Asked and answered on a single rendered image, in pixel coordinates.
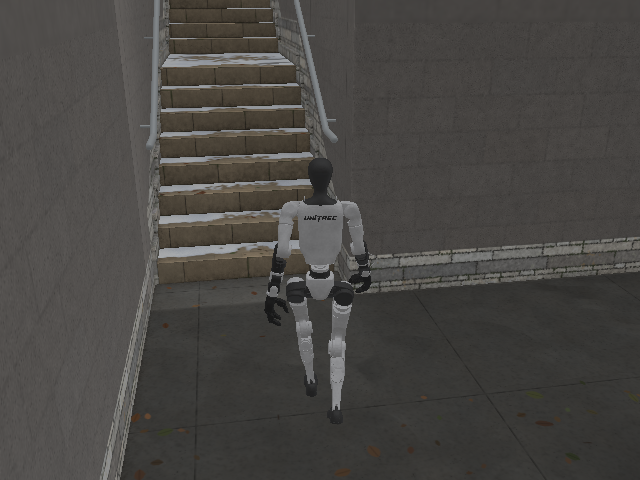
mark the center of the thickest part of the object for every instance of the stairs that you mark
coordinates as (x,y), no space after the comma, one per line
(221,26)
(234,149)

